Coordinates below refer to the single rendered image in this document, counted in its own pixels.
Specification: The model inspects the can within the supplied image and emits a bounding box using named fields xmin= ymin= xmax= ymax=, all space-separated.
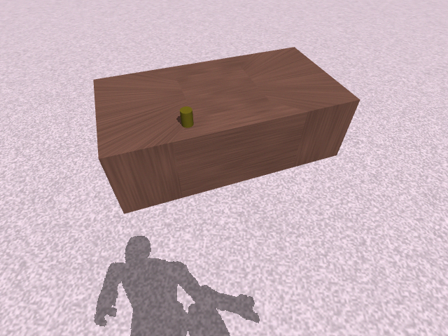
xmin=180 ymin=106 xmax=194 ymax=128

